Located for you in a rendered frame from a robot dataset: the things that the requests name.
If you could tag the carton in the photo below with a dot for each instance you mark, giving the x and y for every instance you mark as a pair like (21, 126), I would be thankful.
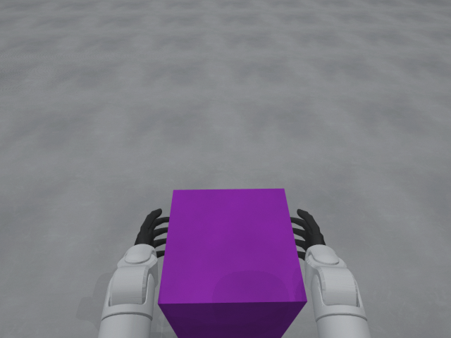
(230, 268)

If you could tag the right robot forearm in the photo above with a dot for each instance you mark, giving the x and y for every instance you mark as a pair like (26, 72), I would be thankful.
(338, 306)

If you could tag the left robot forearm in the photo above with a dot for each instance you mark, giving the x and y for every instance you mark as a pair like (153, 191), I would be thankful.
(129, 303)

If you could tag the robot left hand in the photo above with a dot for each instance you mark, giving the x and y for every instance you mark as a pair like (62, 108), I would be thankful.
(148, 233)

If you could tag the robot right hand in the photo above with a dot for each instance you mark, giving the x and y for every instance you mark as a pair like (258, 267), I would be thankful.
(311, 232)

